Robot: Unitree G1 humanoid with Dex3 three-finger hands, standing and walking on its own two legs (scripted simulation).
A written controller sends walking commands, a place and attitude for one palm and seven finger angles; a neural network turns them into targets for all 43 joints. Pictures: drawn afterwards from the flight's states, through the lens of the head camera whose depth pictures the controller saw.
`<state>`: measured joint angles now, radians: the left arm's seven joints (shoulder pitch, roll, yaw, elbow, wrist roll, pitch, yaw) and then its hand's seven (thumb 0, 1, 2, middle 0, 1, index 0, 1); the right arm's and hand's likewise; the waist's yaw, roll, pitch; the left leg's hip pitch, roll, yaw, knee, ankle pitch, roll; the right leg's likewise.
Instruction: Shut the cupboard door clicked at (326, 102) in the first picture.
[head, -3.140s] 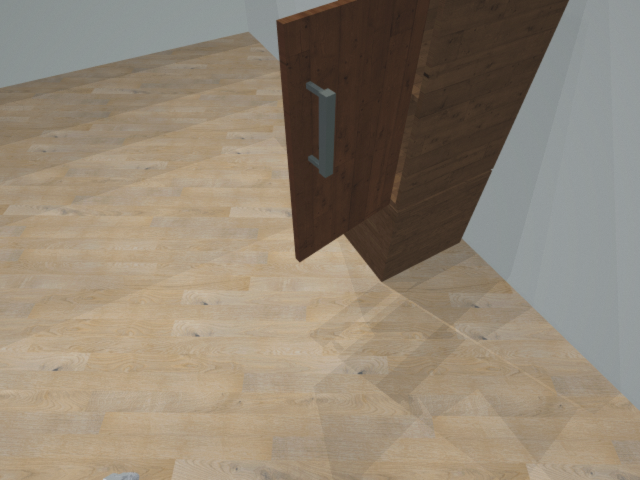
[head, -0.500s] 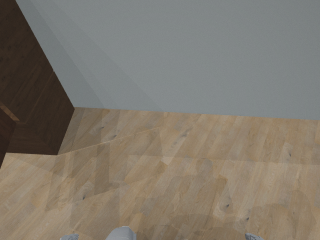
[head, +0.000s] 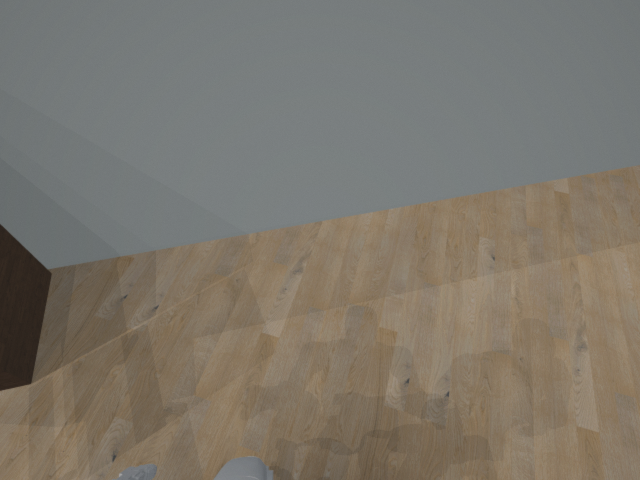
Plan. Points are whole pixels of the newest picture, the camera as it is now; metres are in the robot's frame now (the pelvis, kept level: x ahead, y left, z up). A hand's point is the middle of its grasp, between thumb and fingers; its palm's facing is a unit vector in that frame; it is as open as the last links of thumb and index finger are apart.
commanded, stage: walk around to get in front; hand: left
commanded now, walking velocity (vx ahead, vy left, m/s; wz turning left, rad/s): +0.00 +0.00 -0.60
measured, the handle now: out of the picture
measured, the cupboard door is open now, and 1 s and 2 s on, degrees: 100 100 100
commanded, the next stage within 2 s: walk to a spot facing it in 2.00 s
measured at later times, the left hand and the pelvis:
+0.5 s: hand (220, 462) +0.16 +0.15 -0.16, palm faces -0.28 -0.92 -0.26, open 7.4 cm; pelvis +0.01 -0.03 +0.01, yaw -18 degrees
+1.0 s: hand (277, 425) +0.21 +0.08 -0.16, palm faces -0.53 -0.81 -0.24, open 7.4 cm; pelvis +0.03 -0.06 +0.00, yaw -35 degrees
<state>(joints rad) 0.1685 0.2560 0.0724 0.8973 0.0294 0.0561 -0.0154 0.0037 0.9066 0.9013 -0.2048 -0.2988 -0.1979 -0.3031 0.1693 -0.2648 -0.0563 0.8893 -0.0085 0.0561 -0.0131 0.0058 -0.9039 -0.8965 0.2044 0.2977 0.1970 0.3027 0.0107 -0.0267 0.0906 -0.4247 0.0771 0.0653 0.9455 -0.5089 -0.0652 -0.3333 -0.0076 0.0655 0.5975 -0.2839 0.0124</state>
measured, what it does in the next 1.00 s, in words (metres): steps on the spot, turning right: left foot, then right foot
